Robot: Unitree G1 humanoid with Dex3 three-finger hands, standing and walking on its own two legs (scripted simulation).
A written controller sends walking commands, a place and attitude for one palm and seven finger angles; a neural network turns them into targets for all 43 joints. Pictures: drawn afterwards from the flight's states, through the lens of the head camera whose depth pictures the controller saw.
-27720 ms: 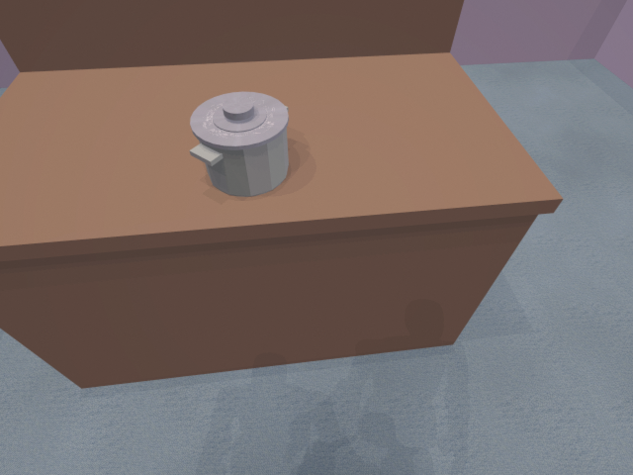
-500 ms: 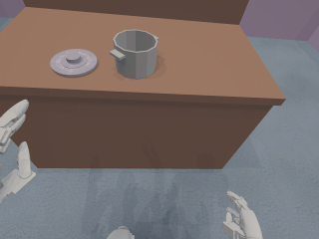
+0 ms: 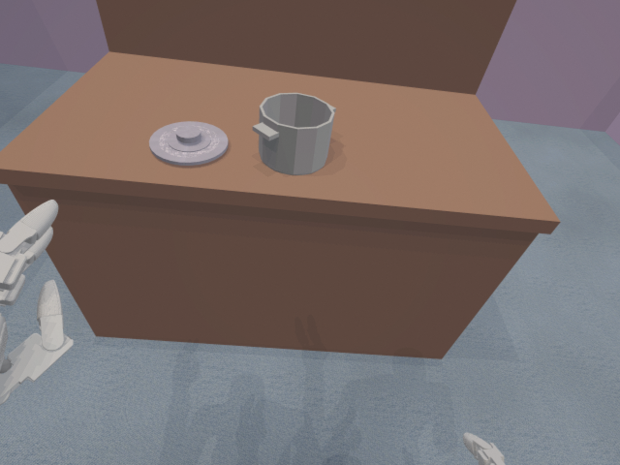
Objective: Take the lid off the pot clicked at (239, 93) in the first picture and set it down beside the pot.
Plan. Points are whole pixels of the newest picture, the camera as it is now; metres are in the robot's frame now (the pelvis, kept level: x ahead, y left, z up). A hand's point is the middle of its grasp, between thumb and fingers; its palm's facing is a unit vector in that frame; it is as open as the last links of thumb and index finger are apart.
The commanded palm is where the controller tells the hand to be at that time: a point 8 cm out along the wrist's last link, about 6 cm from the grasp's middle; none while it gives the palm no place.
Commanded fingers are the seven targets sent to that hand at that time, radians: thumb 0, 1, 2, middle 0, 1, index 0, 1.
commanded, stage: stop stepping back and stand still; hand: left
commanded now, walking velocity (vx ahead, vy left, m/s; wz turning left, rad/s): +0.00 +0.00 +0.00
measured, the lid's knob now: (188, 134) +0.79 +0.32 +0.00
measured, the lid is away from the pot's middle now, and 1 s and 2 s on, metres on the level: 0.24 0.24 0.24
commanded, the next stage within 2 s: let the arm hang, fingers relaxed in 0.60 s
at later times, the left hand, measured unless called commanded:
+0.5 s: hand out of the picture +0.05 +0.19 -0.18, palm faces +0.10 -0.99 -0.14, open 6.9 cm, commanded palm none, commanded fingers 0.00 0.90 0.90 -0.20 -0.30 -0.20 -0.30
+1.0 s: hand out of the picture +0.01 +0.17 -0.18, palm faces +0.06 -0.99 -0.15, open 7.3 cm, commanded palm none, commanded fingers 0.00 0.90 0.90 -0.20 -0.30 -0.20 -0.30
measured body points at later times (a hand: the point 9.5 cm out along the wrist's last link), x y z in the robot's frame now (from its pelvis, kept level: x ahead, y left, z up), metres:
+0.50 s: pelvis +0.02 +0.01 +0.00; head +0.04 +0.06 +0.44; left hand +0.05 +0.24 -0.17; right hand +0.09 -0.22 -0.13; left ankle +0.04 +0.10 -0.73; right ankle -0.02 -0.11 -0.73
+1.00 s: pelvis +0.02 +0.01 +0.01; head +0.04 +0.02 +0.46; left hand +0.01 +0.22 -0.16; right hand +0.02 -0.20 -0.15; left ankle +0.04 +0.10 -0.73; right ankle -0.02 -0.11 -0.73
